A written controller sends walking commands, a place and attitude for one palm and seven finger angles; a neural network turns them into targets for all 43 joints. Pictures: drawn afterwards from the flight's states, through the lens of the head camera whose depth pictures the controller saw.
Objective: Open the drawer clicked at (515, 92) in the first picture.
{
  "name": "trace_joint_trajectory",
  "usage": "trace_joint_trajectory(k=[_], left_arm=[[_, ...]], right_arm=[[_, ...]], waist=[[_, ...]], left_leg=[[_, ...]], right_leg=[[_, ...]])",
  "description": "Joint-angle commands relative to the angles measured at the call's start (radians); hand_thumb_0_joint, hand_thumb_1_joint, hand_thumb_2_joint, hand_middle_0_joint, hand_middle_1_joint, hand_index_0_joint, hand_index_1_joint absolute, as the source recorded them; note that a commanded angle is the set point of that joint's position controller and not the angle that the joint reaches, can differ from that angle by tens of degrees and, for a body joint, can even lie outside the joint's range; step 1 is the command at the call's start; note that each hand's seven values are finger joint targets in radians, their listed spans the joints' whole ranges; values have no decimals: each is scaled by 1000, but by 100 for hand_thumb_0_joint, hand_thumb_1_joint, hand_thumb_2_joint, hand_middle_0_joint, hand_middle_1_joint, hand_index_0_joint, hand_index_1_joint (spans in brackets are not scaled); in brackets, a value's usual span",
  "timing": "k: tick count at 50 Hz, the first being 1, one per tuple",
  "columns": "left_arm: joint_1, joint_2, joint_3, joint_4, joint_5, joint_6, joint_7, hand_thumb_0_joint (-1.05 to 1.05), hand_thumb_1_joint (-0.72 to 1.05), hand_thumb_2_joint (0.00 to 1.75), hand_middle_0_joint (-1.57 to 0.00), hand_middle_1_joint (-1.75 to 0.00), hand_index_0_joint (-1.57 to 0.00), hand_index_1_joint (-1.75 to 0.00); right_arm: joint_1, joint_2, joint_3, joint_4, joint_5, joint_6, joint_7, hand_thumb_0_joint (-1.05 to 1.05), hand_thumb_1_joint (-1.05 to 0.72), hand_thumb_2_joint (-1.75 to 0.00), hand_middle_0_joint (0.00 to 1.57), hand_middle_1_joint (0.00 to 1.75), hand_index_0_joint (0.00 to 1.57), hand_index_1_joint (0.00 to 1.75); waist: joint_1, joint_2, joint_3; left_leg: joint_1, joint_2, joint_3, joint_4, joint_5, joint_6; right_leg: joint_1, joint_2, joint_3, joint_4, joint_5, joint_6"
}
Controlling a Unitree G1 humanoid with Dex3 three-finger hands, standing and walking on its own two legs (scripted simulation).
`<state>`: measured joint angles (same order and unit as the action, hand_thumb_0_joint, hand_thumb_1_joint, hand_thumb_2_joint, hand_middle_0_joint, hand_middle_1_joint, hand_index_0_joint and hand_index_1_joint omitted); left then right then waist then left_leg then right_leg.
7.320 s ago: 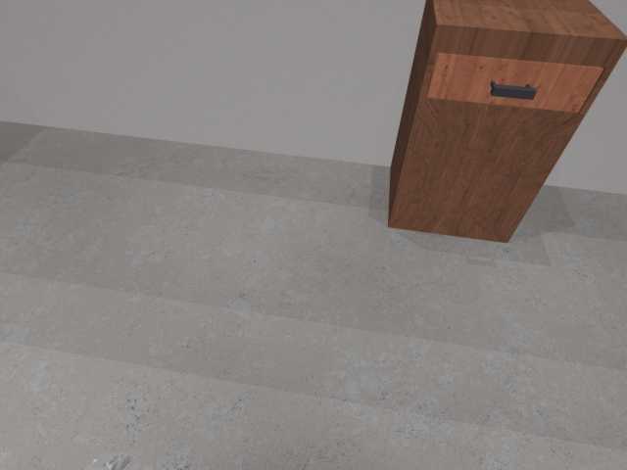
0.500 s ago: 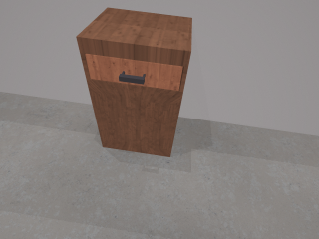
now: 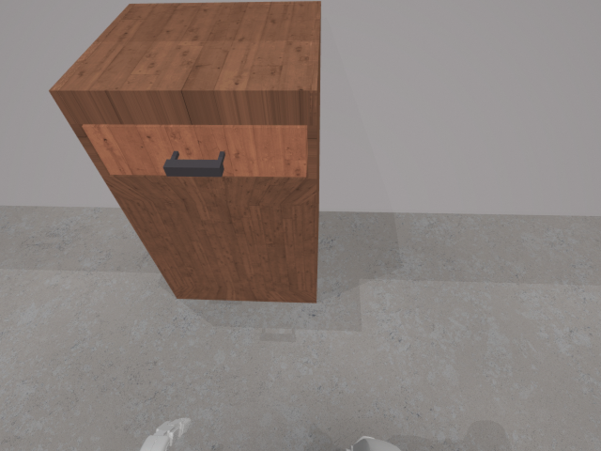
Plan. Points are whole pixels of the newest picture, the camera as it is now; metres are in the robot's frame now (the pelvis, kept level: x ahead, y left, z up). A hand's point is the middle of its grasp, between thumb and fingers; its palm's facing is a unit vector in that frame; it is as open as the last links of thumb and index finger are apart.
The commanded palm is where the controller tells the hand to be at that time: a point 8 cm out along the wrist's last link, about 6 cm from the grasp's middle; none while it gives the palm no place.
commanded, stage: take the last steps up to it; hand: left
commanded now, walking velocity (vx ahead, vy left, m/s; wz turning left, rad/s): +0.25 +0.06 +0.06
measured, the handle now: (196, 161) +0.69 +0.24 -0.05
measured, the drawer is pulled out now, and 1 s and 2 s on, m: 0.00 0.00 0.00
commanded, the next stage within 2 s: come to a stop and stand still in 0.32 s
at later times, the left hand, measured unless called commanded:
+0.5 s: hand out of the picture +0.07 +0.18 -0.16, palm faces +0.16 -0.98 -0.14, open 7.4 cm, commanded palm none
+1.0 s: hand (189, 404) +0.22 +0.19 -0.14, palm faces +0.02 -0.95 -0.30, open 7.4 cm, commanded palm none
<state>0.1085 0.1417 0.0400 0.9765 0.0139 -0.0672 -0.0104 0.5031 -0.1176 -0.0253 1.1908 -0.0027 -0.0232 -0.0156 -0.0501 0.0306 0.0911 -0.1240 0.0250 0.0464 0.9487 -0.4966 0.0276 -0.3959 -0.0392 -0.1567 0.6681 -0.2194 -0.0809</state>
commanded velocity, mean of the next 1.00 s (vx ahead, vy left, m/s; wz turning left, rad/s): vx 0.01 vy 0.01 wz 0.02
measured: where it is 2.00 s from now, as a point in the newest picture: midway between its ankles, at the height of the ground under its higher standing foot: outside the picture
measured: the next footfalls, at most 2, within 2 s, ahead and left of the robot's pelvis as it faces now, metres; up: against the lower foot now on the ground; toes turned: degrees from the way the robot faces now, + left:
left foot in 0.48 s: +0.22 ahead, +0.15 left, +0.00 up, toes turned +8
right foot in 0.96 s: +0.20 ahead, -0.05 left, +0.00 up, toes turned -3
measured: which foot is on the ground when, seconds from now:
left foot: up 0.00-0.46, down 0.48-0.96, up 0.98-1.00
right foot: down 0.00-0.50, up 0.52-0.94, down 0.96-1.00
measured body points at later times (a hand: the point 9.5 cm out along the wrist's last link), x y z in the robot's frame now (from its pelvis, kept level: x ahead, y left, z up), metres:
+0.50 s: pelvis +0.15 +0.04 +0.02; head +0.17 +0.05 +0.47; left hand +0.07 +0.24 -0.15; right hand +0.26 -0.18 -0.13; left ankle +0.18 +0.14 -0.72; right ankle +0.08 -0.08 -0.72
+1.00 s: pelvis +0.14 -0.02 +0.01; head +0.15 -0.04 +0.46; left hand +0.21 +0.24 -0.12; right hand +0.17 -0.26 -0.15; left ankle +0.18 +0.14 -0.71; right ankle +0.13 -0.13 -0.72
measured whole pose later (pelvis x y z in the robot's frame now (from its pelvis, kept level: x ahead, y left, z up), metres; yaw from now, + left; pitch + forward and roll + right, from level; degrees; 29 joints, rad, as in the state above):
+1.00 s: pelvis +0.14 -0.02 +0.01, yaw -1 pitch -1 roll +2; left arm 0.19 0.20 0.05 1.00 0.02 0.02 0.03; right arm 0.20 -0.21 -0.06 1.05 -0.01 0.05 -0.02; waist -0.01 0.03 0.04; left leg -0.31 0.09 0.10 0.58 -0.31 -0.04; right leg -0.24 -0.05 -0.04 0.59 -0.32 0.01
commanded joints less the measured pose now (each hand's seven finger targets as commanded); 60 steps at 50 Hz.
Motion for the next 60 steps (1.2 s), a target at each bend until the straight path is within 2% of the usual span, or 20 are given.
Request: trace_joint_trajectory(k=[1,3,6,15,21,22,23,24,25,29,32,37,45,47,48,49,50,51,54,60], left_arm=[[184,163,40,24,-7,7,29,0,90,90,-20,-30,-20,-30],[143,100,18,25,-1,-2,30,0,90,90,-20,-30,-20,-30],[170,76,21,33,6,-11,31,0,90,90,-20,-30,-20,-30],[275,140,23,80,10,-16,24,0,90,90,-20,-30,-20,-30],[304,144,23,106,9,3,32,0,90,90,-20,-30,-20,-30],[288,126,17,109,6,9,37,0,90,90,-20,-30,-20,-30],[298,87,4,108,2,15,41,0,90,90,-20,-30,-20,-30],[339,41,-12,107,-7,21,45,0,90,90,-20,-30,-20,-30],[369,30,-23,122,-13,29,55,0,90,90,-20,-30,-20,-30],[316,75,-12,141,-3,68,60,0,90,90,-20,-30,-20,-30],[278,90,11,105,4,98,52,0,90,90,-20,-30,-20,-30],[233,98,40,44,8,126,41,0,90,90,-20,-30,-20,-30],[194,87,20,6,1,99,36,0,90,90,-20,-30,-20,-30],[239,135,19,31,13,73,41,0,90,90,-20,-30,-20,-30],[202,221,23,17,19,55,46,0,90,90,-20,-30,-20,-30],[168,271,31,-14,15,63,43,0,90,90,-20,-30,-20,-30],[143,285,32,-26,15,69,42,0,90,90,-20,-30,-20,-30],[131,277,39,-26,13,65,45,0,90,90,-20,-30,-20,-30],[104,229,35,-28,7,62,49,0,90,90,-20,-30,-20,-30],[210,211,47,-9,6,52,60,0,90,90,-20,-30,-20,-30]], right_arm=[[-77,-79,-30,-116,-12,-21,7,0,-90,-90,20,30,20,30],[-40,-46,-25,-101,-21,4,10,0,-90,-90,20,30,20,30],[-17,-36,-30,-99,-30,22,15,0,-90,-90,20,30,20,30],[-275,-80,-26,-202,-22,4,35,0,-90,-90,20,30,20,30],[-310,-86,-16,-209,-17,-14,30,0,-90,-90,20,30,20,30],[-257,-92,-12,-184,-17,-21,22,0,-90,-90,20,30,20,30],[-178,-136,-16,-156,-21,-33,10,0,-90,-90,20,30,20,30],[-131,-198,-23,-148,-19,-34,-2,0,-90,-90,20,30,20,30],[-147,-203,-18,-146,-10,-20,-12,0,-90,-90,20,30,20,30],[-255,-177,-11,-141,-4,4,-43,0,-90,-90,20,30,20,30],[-243,-207,-44,-153,-7,25,-51,0,-90,-90,20,30,20,30],[-301,-204,-56,-194,-15,33,-46,0,-90,-90,20,30,20,30],[-332,-209,-57,-201,-25,41,-11,0,-90,-90,20,30,20,30],[-291,-157,-47,-189,-9,42,0,0,-90,-90,20,30,20,30],[-269,-88,-32,-204,2,48,4,0,-90,-90,20,30,20,30],[-313,-114,-34,-235,-6,59,10,0,-90,-90,20,30,20,30],[-320,-132,-40,-239,-11,65,16,0,-90,-90,20,30,20,30],[-337,-140,-43,-232,-17,76,16,0,-90,-90,20,30,20,30],[-242,-170,-52,-187,-19,72,20,0,-90,-90,20,30,20,30],[-244,-169,-53,-207,-19,74,20,0,-90,-90,20,30,20,30]], waist=[[79,-66,-12],[31,-83,10],[9,-110,-17],[73,-124,-22],[76,-148,-29],[48,-123,-58],[28,-30,-131],[34,129,-212],[46,164,-234],[49,141,-109],[33,62,-120],[52,78,-147],[66,193,-121],[83,4,-135],[61,-241,-106],[82,-272,-40],[80,-196,-24],[87,-274,24],[55,-206,19],[97,-184,-95]], left_leg=[[-412,87,-86,350,149,18],[-345,97,-69,278,216,-5],[-331,98,-35,172,267,-32],[-402,85,5,-199,284,-52],[-196,29,44,-414,276,-28],[-85,23,44,-523,373,-30],[83,100,-20,-542,667,-13],[232,268,-169,-484,1052,58],[221,362,-202,-521,1300,131],[115,321,-131,-558,1364,133],[88,348,-132,-575,1252,158],[11,318,-79,-597,983,150],[-124,248,-91,-609,407,94],[-199,125,-23,-472,199,3],[-272,44,25,-354,34,-54],[-265,30,-5,-270,-24,-54],[-242,33,-35,-208,-20,-47],[-297,29,-57,-155,16,-45],[-345,19,-73,-32,129,-49],[-427,7,-82,59,169,-86]], right_leg=[[172,-346,476,-489,-193,-99],[60,-274,309,-515,-73,-59],[44,-225,197,-521,16,-48],[277,-254,189,-477,224,-86],[267,-239,162,-360,314,-55],[251,-190,121,-268,367,-21],[192,-124,77,-121,318,29],[70,-55,36,-20,20,79],[65,-39,63,55,-328,101],[41,-55,137,144,-311,114],[-4,-34,145,277,-288,118],[-59,-10,180,445,-208,128],[170,-9,103,-41,-158,109],[309,-47,143,-317,25,111],[255,-248,387,-422,-22,55],[115,-341,478,-493,-71,-14],[42,-353,460,-515,-207,-47],[26,-328,501,-529,-214,-35],[128,-285,393,-465,-4,-29],[356,-294,327,-366,311,-49]])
